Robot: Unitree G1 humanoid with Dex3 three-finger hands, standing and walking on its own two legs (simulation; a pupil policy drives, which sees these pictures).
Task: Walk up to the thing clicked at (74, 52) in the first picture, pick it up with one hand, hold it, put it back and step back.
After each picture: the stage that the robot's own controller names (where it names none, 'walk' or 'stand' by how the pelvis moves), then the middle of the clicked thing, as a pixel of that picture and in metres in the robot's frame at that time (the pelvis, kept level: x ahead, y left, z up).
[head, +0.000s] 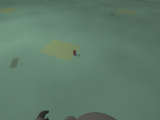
stand; (74, 52) +1.38 +0.35 -0.72
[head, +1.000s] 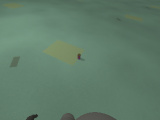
walk; (79, 56) +1.28 +0.18 -0.71
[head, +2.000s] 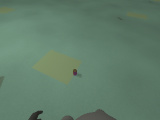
walk; (74, 72) +0.84 +0.21 -0.71
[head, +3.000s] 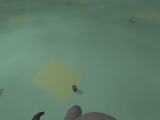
walk; (74, 88) +0.55 +0.26 -0.70
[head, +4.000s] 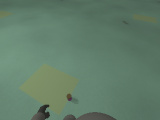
stand; (69, 97) +0.40 +0.24 -0.71
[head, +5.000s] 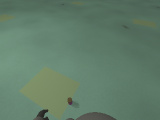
stand; (70, 101) +0.38 +0.22 -0.72
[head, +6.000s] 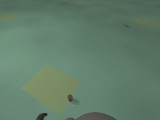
stand; (70, 98) +0.41 +0.23 -0.73
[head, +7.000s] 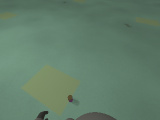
stand; (70, 98) +0.40 +0.23 -0.73
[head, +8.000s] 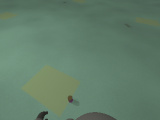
stand; (70, 99) +0.39 +0.23 -0.73
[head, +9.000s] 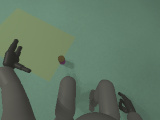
go down; (61, 60) +0.48 +0.24 -0.39
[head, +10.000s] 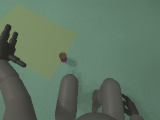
go down; (63, 57) +0.49 +0.23 -0.33
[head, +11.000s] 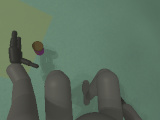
close in; (38, 48) +0.48 +0.28 -0.24
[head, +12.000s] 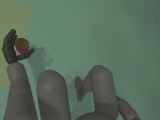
close; (22, 46) +0.47 +0.29 -0.23
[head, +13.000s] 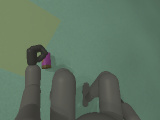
lift; (46, 60) +0.39 +0.26 -0.28
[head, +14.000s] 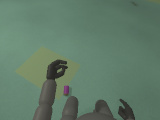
close; (66, 90) +0.35 +0.23 -0.61
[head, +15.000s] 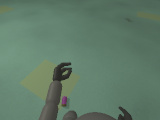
close; (64, 101) +0.33 +0.28 -0.70
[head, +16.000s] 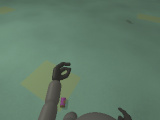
stand; (62, 102) +0.32 +0.30 -0.71
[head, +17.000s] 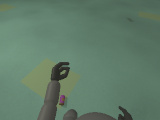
stand; (62, 100) +0.33 +0.31 -0.70
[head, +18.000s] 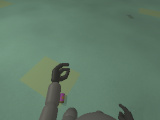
stand; (61, 98) +0.33 +0.31 -0.70
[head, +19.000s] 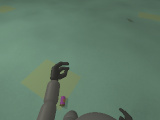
stand; (62, 101) +0.32 +0.30 -0.70
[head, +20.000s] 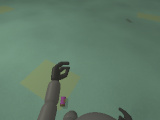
hold; (62, 101) +0.33 +0.30 -0.70
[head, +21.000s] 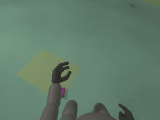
crouch; (62, 92) +0.34 +0.30 -0.65
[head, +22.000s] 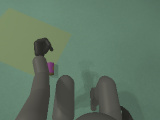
crouch; (50, 68) +0.40 +0.30 -0.36
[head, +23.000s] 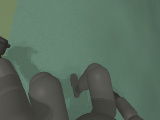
lower; out of the picture +0.35 +0.34 -0.26
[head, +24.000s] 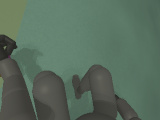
lower; (4, 64) +0.36 +0.34 -0.26
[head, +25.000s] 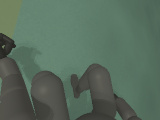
lower; (1, 65) +0.36 +0.34 -0.26
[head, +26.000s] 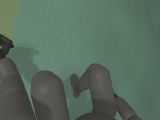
lower; (0, 64) +0.36 +0.34 -0.26
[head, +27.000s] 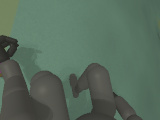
loosen; out of the picture +0.36 +0.34 -0.26
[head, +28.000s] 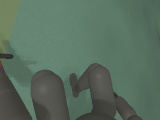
rise; out of the picture +0.35 +0.36 -0.26
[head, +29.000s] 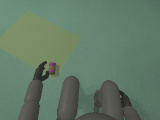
walk; (52, 68) +0.39 +0.36 -0.40
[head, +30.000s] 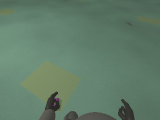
stand; (56, 103) +0.32 +0.38 -0.69
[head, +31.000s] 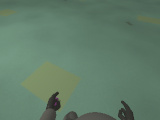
stand; (55, 102) +0.32 +0.40 -0.69
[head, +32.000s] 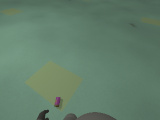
stand; (57, 101) +0.32 +0.39 -0.73
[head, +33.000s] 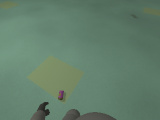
walk; (61, 95) +0.36 +0.36 -0.73
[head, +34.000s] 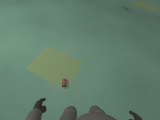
walk; (64, 82) +0.49 +0.31 -0.73
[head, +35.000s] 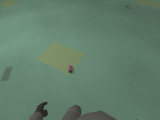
walk; (70, 69) +0.78 +0.35 -0.72
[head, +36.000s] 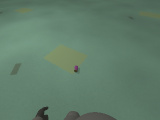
stand; (76, 68) +0.93 +0.27 -0.73
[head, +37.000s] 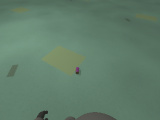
stand; (77, 70) +0.92 +0.21 -0.75
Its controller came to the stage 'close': yes
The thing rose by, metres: 0.01
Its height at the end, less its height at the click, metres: -0.02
